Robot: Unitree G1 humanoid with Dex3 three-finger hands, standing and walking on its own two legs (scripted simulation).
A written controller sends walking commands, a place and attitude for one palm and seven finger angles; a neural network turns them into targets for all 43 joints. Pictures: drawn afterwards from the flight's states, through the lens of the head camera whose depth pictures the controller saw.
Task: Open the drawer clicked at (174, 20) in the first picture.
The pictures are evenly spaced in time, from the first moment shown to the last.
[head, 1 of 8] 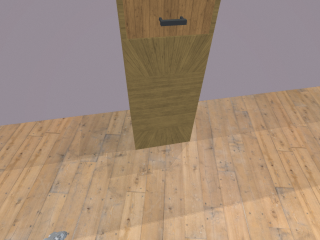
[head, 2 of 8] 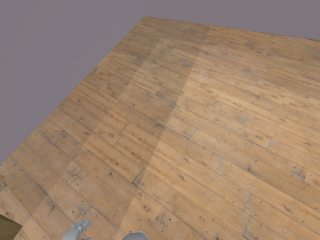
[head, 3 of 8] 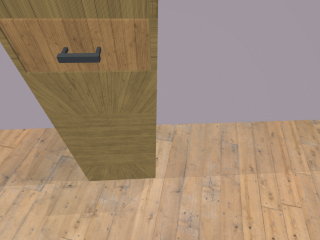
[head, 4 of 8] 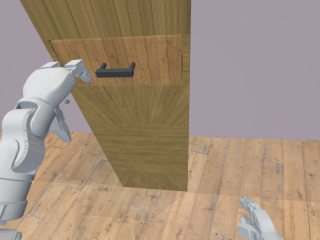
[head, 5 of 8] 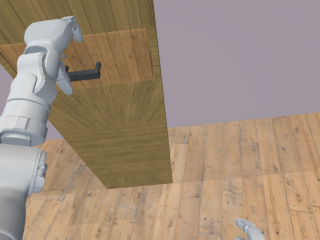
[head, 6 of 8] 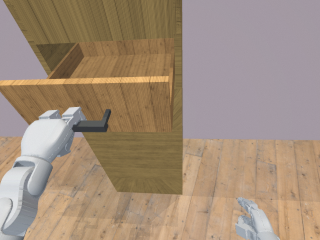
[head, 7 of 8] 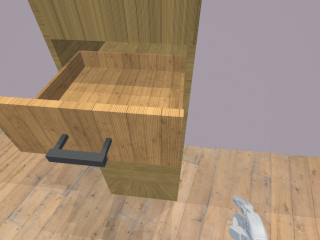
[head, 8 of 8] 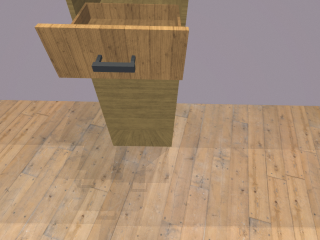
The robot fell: no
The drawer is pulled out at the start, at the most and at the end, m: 0.00 0.28 0.28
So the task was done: yes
